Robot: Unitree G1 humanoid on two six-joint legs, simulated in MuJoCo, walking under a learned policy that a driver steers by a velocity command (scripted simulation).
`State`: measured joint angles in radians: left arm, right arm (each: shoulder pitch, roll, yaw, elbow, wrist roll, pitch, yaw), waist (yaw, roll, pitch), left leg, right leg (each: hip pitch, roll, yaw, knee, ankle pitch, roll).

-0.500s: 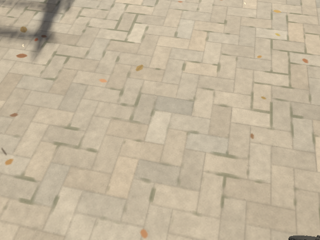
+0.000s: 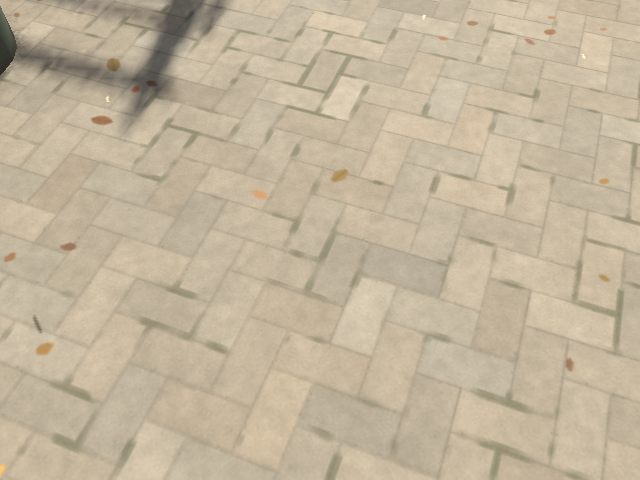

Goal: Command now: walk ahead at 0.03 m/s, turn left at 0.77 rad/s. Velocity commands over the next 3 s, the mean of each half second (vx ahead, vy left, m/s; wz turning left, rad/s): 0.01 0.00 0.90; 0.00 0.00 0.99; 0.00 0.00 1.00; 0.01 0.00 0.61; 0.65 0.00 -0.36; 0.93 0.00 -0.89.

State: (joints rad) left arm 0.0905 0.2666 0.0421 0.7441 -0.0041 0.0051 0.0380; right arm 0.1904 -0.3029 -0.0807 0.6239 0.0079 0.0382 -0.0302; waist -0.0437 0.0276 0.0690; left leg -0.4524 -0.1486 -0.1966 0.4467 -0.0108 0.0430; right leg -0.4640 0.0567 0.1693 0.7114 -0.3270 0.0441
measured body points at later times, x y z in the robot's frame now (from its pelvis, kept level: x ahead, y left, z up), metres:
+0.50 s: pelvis +0.00 -0.01 +0.00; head +0.03 +0.02 +0.45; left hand +0.00 +0.31 -0.10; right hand +0.30 -0.17 -0.07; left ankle -0.05 +0.09 -0.73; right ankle +0.07 -0.15 -0.73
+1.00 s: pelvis +0.03 +0.00 +0.00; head +0.06 +0.02 +0.45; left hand -0.11 +0.30 -0.07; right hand +0.38 -0.01 -0.07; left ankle -0.06 +0.07 -0.70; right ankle +0.15 -0.04 -0.73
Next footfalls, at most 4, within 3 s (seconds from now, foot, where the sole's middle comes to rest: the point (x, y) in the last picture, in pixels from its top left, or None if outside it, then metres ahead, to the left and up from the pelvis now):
0.06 right None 0.11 -0.14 -0.76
0.50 left None -0.01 0.11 -0.76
0.94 right None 0.17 0.00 -0.76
1.34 left None -0.10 0.09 -0.76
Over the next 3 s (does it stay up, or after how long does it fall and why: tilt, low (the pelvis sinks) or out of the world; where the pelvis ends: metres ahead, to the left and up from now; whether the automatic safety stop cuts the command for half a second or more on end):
stays up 0.08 0.68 -0.01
